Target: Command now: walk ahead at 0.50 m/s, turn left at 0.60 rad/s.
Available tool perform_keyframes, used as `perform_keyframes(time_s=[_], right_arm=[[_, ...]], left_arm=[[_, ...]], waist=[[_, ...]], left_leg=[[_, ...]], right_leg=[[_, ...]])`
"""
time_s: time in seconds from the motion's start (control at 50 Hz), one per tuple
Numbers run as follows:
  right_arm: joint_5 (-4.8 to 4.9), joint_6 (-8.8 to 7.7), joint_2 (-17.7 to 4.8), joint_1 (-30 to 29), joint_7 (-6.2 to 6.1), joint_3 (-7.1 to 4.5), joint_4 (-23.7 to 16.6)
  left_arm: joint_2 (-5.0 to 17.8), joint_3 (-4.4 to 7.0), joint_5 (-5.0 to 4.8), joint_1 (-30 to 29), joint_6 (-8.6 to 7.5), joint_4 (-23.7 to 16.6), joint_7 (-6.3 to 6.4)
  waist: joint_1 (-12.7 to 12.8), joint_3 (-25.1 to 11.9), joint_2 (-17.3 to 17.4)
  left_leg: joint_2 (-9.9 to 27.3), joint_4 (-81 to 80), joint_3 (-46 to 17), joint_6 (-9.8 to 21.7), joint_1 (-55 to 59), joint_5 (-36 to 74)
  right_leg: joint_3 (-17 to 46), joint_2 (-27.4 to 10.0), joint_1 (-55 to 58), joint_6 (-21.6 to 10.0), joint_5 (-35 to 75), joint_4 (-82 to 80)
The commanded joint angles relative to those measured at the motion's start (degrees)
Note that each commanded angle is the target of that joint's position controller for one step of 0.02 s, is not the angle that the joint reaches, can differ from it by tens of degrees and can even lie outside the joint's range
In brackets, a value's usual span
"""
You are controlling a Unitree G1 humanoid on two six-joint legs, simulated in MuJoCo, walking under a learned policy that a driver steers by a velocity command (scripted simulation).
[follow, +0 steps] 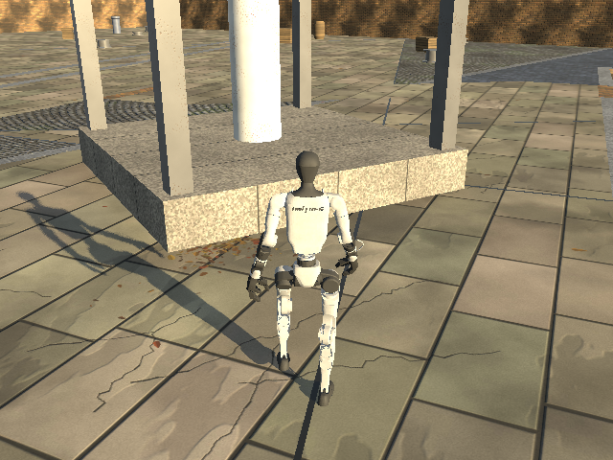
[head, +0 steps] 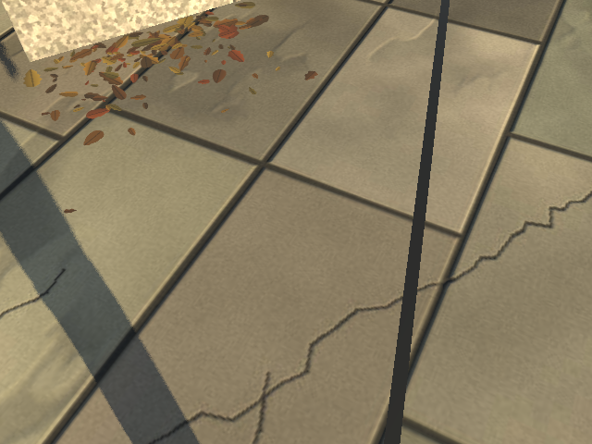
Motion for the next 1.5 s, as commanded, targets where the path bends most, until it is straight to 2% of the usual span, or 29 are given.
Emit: perform_keyframes(time_s=[0.02, 0.1, 0.14, 0.16, 0.18, 0.2, 0.24, 0.3, 0.4, 0.6, 0.66, 0.7, 0.72, 0.74, 0.76, 0.8, 0.84, 0.92, 1.1, 1.16, 1.2, 1.22, 1.24, 1.26, 1.28, 1.3, 1.32, 1.36, 1.5], right_arm=[[-0.12, -0.71, -1.22, -6.01, 0.71, 0.45, -5.64], [-1.02, -0.71, -2.63, -4.61, -0.06, -0.19, -6.22], [-1.77, -1.73, -4.66, 10.57, -1.23, -1.57, -1.45], [-2.61, -2.03, -9.50, 17.95, -2.26, -2.95, -0.13], [-0.31, -1.63, -14.30, 17.49, -2.96, -3.93, -0.79], [0.44, -1.06, -13.02, 18.65, -3.69, -3.77, -0.70], [0.92, -1.89, -7.41, 13.85, -4.25, -2.13, 1.10], [1.01, -3.83, -4.00, 10.91, -4.01, -0.64, 1.79], [0.96, -5.29, -5.19, 14.93, -4.01, -0.85, 4.82], [0.88, -5.64, -4.63, 21.01, -5.80, 0.24, 9.47], [0.56, -5.10, -7.32, 20.09, -6.67, -0.08, 10.10], [0.13, -4.23, -9.16, 18.41, -6.92, -0.55, 9.56], [0.65, -4.21, -9.51, 15.91, -6.68, -0.58, 8.23], [1.73, -4.84, -3.69, 18.46, -5.52, 0.68, 4.78], [0.96, -5.44, -5.37, 15.41, -4.92, 0.30, 3.10], [1.03, -6.57, -5.34, 10.72, -4.31, 0.76, 1.18], [-0.25, -5.07, -4.85, 12.06, -4.35, 0.79, 1.43], [-0.96, -2.12, -3.33, 10.86, -3.67, 1.18, -0.05], [0.19, -3.00, -3.67, -6.90, -3.05, 1.98, -6.50], [0.51, -3.76, -5.80, -3.28, -3.33, 1.46, -6.31], [0.41, -4.61, -8.22, 8.16, -4.32, 0.29, -3.05], [-0.70, -5.29, -11.68, 16.03, -5.23, -0.68, -2.17], [-1.96, -4.77, -17.53, 19.80, -5.85, -2.10, -2.68], [-0.93, -3.90, -15.27, 17.00, -5.59, -2.09, -2.57], [-0.56, -3.62, -9.92, 12.99, -5.43, -0.91, -3.55], [-0.28, -3.66, -6.58, 10.57, -5.19, -0.06, -3.37], [-0.21, -3.83, -5.50, 10.07, -5.17, 0.30, -2.86], [0.39, -4.70, -5.47, 11.38, -5.06, 0.29, -1.36], [0.94, -5.86, -6.47, 15.29, -4.38, -0.59, 1.63]], left_arm=[[8.45, 1.73, -0.08, -0.90, -0.55, -3.24, 0.49], [10.90, 2.14, 0.07, 2.12, 1.28, -1.54, 1.15], [11.11, 1.74, -0.13, 2.07, 2.21, -1.63, 1.18], [7.27, 0.54, -0.95, 3.12, 2.13, -4.23, 0.64], [4.84, 0.14, -1.01, 2.90, 1.83, -7.73, -0.21], [8.81, 1.09, -0.32, -3.53, 1.89, -8.38, -0.16], [6.05, 0.13, -0.99, -4.99, 1.12, -7.89, -0.46], [4.98, 0.04, 0.78, 1.18, 3.82, -4.48, -1.13], [4.59, 0.73, -0.01, -6.66, 4.69, -5.48, -2.15], [1.96, -0.83, 0.74, -20.91, 3.82, -10.26, -3.26], [3.32, -0.37, 0.77, -16.44, 3.98, -9.85, -2.85], [6.11, 0.99, 1.12, -5.04, 3.54, -6.87, -2.24], [8.79, 2.28, 1.88, 3.40, 3.14, -4.66, -1.67], [16.31, 4.53, 2.09, 5.70, 3.48, -4.71, -0.77], [16.54, 4.65, -0.27, 3.72, 3.82, -5.14, -1.09], [11.57, 3.46, -0.99, -2.17, 4.17, -5.12, -0.66], [8.15, 2.35, -1.19, -6.19, 3.76, -5.57, -0.36], [10.17, 2.67, -1.19, -4.68, 2.03, -5.46, -0.54], [11.61, 3.30, -0.54, 3.20, 2.73, -5.47, 0.12], [12.89, 3.61, -0.08, -0.12, 2.60, -7.06, 0.66], [13.38, 3.58, -0.29, -3.11, 2.14, -7.83, 0.21], [10.41, 2.69, -0.96, -2.73, 1.66, -8.65, -0.40], [4.62, 1.36, -2.89, 2.42, 1.60, -10.94, -0.36], [8.40, 1.46, -0.90, 3.41, 2.28, -10.38, -0.04], [9.90, 1.85, -0.02, 0.58, 2.94, -9.32, -0.12], [9.34, 1.69, 0.21, -2.41, 3.16, -9.50, -0.75], [8.43, 1.61, 0.42, -3.48, 3.55, -9.74, -1.31], [7.68, 1.49, 1.15, -3.35, 4.87, -9.66, -2.27], [5.70, 0.70, 0.99, -14.08, 5.71, -13.93, -3.70]], waist=[[-0.69, 2.50, -7.51], [-1.76, -0.18, -8.58], [-8.45, -8.87, -6.16], [-10.65, -16.62, 1.49], [-7.84, -21.64, 11.86], [-10.28, -18.25, 2.14], [-5.77, -6.73, -1.55], [-1.30, -4.14, 0.11], [-3.01, 1.07, -0.21], [-6.65, 4.54, 0.46], [-3.78, 0.23, 3.24], [1.48, -6.24, 3.82], [6.53, -10.45, 0.95], [4.12, -16.11, -12.24], [3.45, -19.35, -9.37], [0.23, -5.03, -1.67], [-4.09, -0.18, -0.25], [-4.91, -1.41, -3.74], [2.32, -0.78, -6.84], [-0.61, -1.50, -7.70], [-6.53, -5.97, -5.57], [-9.70, -12.70, -0.01], [-8.13, -20.54, 12.78], [-5.71, -19.07, 11.79], [-5.06, -10.61, 3.43], [-4.69, -5.85, -0.43], [-4.01, -3.49, 1.49], [-3.14, -2.10, 4.46], [-3.93, 0.04, 2.67]], left_leg=[[-0.37, -7.43, 3.47, 1.22, 3.56, 0.36], [-5.75, -13.02, 7.18, 4.96, 11.12, -10.88], [-9.39, -19.63, 5.98, 7.94, 30.79, -9.28], [3.48, -21.46, -11.09, 11.88, 49.43, -18.07], [18.67, -29.04, -40.59, 17.88, 59.18, -13.19], [17.58, -30.18, -35.77, 17.16, 56.25, -3.08], [12.25, -30.77, -20.31, 13.34, 42.09, 10.84], [8.52, -35.47, -11.45, 10.23, 31.19, 14.41], [6.91, -41.04, -4.21, 7.28, 32.60, 9.62], [8.03, -37.83, 6.61, 3.21, 44.71, 28.17], [9.01, -26.72, 9.04, 1.69, 48.46, 54.48], [9.56, -9.21, 9.81, 1.90, 45.61, 56.16], [7.76, 5.72, 10.80, 1.49, 36.00, 41.97], [-1.65, 28.92, 11.03, -1.18, 12.48, -2.45], [-8.02, 38.97, -1.10, -1.34, 0.27, -26.08], [-1.09, 31.40, -4.19, -1.18, -3.01, -16.08], [1.37, 23.17, -3.58, -2.90, 3.15, -15.10], [1.89, 14.19, -1.15, -5.73, 5.67, -11.30], [-1.52, -9.83, -1.04, -6.17, 1.78, 0.76], [-3.03, -16.17, -2.56, -4.27, 11.22, -2.98], [-4.83, -21.30, -1.73, -2.18, 27.61, -4.93], [3.52, -23.65, -9.66, 0.35, 39.97, -12.01], [20.01, -28.27, -34.15, 6.14, 55.59, -20.99], [21.98, -32.28, -46.02, 8.57, 51.93, -27.24], [19.65, -32.60, -37.78, 7.74, 44.19, -29.17], [16.50, -33.34, -28.88, 6.63, 38.09, -22.69], [13.75, -34.54, -21.77, 5.21, 34.47, -15.64], [11.06, -36.00, -13.57, 4.33, 30.99, -6.29], [11.14, -39.12, -0.61, 5.81, 34.18, 5.66]], right_leg=[[3.37, -15.13, -1.76, -6.12, 23.52, -4.89], [-0.30, -16.39, 4.99, -5.03, 48.46, 7.22], [-2.51, -14.83, -0.50, -3.77, 48.83, 27.75], [-2.77, -12.34, -17.39, -1.72, 26.55, 45.40], [1.85, -1.66, -35.88, 1.03, -15.84, 63.62], [10.33, -3.09, -40.68, 0.66, -11.14, 66.15], [11.99, -7.25, -38.10, -0.33, -4.96, 57.75], [12.40, -7.68, -28.63, -0.14, -3.17, 51.84], [14.96, -5.85, -37.50, -0.06, 7.04, 45.45], [6.49, -1.96, -38.80, -3.02, 14.27, 23.45], [2.43, 3.15, -30.33, -6.72, 5.95, 21.32], [3.59, 5.92, -17.38, -9.88, 1.74, 18.35], [9.55, 2.91, -3.97, -12.79, 2.73, 13.35], [35.63, -14.35, 14.88, -21.30, 4.95, 13.28], [55.93, -19.75, 18.91, -25.95, 9.92, 5.58], [40.79, -16.46, 3.92, -20.75, 10.80, 1.77], [32.03, -10.67, -7.64, -16.79, 18.29, -0.62], [26.32, -5.98, -12.47, -15.78, 24.89, -2.21], [30.44, -5.70, -2.01, -12.25, 26.54, 2.64], [33.60, -7.16, -2.97, -9.70, 28.09, 6.40], [32.33, -3.89, -6.80, -7.22, 33.12, 17.90], [28.27, 0.23, -12.10, -5.61, 25.26, 31.86], [20.57, 8.82, -28.89, -3.27, -7.76, 48.83], [19.09, 5.97, -36.01, -3.77, -15.69, 56.10], [19.09, 2.54, -37.18, -3.82, -10.50, 58.23], [18.23, 0.60, -36.19, -3.38, -6.39, 56.20], [17.60, -0.93, -34.93, -2.91, -4.82, 53.90], [16.46, -2.05, -32.95, -2.00, -3.26, 52.76], [14.67, -3.61, -41.14, -0.27, 7.04, 45.16]])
